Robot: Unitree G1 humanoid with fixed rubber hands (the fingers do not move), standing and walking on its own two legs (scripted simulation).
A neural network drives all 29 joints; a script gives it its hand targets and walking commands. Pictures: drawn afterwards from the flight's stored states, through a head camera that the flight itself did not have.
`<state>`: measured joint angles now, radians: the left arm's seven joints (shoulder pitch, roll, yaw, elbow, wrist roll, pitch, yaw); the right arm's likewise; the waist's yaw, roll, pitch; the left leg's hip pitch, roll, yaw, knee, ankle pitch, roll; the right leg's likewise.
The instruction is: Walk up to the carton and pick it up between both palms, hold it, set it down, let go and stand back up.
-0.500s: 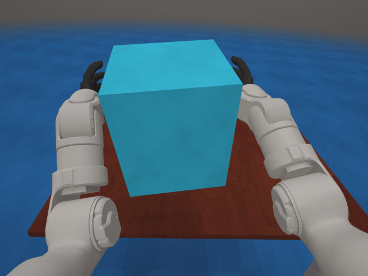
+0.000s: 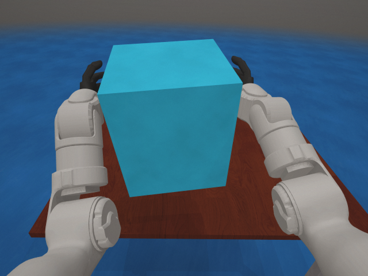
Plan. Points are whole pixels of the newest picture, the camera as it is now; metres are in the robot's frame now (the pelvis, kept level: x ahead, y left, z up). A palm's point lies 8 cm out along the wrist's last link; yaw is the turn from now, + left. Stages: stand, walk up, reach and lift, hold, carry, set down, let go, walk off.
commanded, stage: hold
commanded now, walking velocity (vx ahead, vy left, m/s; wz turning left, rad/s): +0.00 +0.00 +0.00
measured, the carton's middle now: (171, 118) +0.38 +0.01 +0.24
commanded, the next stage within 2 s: none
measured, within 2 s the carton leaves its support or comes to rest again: neither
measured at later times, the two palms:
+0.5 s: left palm (88, 97) +0.37 +0.16 +0.29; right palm (242, 92) +0.37 -0.14 +0.30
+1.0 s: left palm (90, 96) +0.37 +0.16 +0.29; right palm (242, 94) +0.37 -0.14 +0.29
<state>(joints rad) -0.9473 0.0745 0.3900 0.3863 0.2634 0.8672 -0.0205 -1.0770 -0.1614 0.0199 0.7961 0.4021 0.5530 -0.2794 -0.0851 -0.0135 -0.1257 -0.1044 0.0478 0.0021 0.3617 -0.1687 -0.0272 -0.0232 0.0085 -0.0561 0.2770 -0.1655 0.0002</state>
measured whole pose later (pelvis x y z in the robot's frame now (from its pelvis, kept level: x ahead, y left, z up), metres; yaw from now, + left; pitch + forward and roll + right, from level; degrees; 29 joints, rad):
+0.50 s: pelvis +0.00 +0.00 +0.00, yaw +0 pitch -5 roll -1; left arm -0.97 0.08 0.39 0.42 0.26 0.86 -0.02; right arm -1.08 -0.16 0.01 0.82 0.40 0.55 -0.28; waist -0.09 -0.02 -0.13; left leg -0.11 0.05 0.00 0.36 -0.16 -0.03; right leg -0.02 0.01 -0.06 0.28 -0.16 0.00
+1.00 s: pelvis +0.00 +0.00 +0.00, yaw +0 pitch -5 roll -1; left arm -0.97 0.08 0.39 0.42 0.27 0.85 -0.02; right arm -1.07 -0.16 0.02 0.81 0.41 0.55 -0.28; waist -0.09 -0.02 -0.12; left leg -0.11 0.05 0.00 0.36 -0.16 -0.03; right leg -0.03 0.01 -0.06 0.27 -0.16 0.00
